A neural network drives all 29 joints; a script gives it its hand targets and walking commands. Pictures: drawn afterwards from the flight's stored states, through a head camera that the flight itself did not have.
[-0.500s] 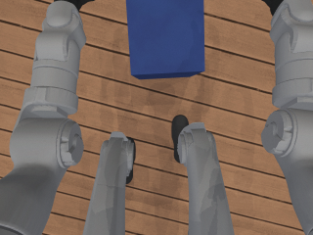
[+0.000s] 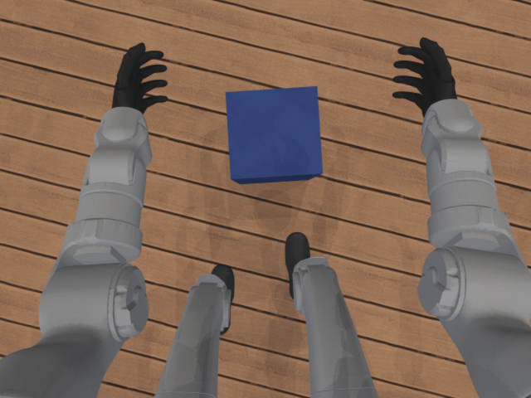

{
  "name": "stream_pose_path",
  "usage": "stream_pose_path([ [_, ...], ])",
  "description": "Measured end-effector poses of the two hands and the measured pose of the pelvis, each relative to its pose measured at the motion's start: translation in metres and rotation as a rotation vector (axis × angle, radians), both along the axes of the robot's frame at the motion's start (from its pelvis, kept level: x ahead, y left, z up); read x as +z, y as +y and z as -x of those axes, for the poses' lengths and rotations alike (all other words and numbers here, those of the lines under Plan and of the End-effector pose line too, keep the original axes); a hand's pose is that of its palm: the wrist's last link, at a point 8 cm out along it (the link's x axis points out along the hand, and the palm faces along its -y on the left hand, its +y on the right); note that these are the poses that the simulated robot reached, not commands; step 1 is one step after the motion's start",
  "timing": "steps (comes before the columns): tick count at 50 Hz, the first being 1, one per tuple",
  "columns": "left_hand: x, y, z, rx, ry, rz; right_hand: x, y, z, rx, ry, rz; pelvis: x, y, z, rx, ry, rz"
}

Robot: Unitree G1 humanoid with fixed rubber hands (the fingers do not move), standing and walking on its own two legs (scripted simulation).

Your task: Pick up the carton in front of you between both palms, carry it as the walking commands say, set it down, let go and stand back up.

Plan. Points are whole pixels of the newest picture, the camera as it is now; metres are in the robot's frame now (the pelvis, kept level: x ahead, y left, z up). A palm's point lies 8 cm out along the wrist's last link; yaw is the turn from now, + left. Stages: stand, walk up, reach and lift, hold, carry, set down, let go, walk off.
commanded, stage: let go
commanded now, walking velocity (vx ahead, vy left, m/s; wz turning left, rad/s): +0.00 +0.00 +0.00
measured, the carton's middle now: (272, 142) +0.50 -0.05 -0.54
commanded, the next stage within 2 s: stand in 1.14 s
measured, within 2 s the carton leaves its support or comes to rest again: neither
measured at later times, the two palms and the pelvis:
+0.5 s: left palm (24, 250) +0.32 +0.22 +0.00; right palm (484, 248) +0.29 -0.24 +0.00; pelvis +0.05 +0.01 +0.09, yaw -3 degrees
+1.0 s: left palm out of the picture +0.26 +0.24 +0.05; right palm (509, 321) +0.23 -0.22 +0.04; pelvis +0.08 +0.02 +0.11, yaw -2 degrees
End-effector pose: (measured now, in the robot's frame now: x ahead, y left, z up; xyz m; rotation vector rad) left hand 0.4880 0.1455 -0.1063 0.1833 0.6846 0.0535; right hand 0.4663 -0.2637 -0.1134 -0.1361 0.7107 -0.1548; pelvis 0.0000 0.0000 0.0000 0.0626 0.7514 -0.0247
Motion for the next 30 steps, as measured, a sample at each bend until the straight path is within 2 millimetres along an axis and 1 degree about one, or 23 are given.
stream_pose_path([
  [6, 0.023, 0.016, 0.043, -0.014, 0.043, -0.021, 0.023, -0.001, 0.046, 0.016, 0.044, 0.016, 0.030, -0.001, -0.018, -0.004, -0.070, 0.010],
  [12, 0.053, 0.032, 0.077, -0.027, 0.054, -0.017, 0.055, 0.003, 0.083, 0.019, 0.049, 0.007, 0.052, 0.000, -0.032, -0.009, -0.150, 0.024],
  [16, 0.072, 0.042, 0.103, -0.034, 0.059, -0.014, 0.073, 0.009, 0.110, 0.023, 0.054, 0.003, 0.065, 0.003, -0.039, -0.011, -0.212, 0.034],
  [20, 0.089, 0.055, 0.132, -0.034, 0.071, -0.014, 0.091, 0.016, 0.141, 0.023, 0.061, -0.001, 0.078, 0.007, -0.046, -0.013, -0.289, 0.044],
  [26, 0.115, 0.074, 0.176, -0.029, 0.084, -0.012, 0.117, 0.028, 0.188, 0.024, 0.073, -0.004, 0.094, 0.013, -0.056, -0.015, -0.430, 0.062],
  [30, 0.131, 0.085, 0.201, -0.025, 0.088, -0.010, 0.133, 0.034, 0.215, 0.026, 0.080, -0.002, 0.104, 0.016, -0.063, -0.016, -0.532, 0.075],
])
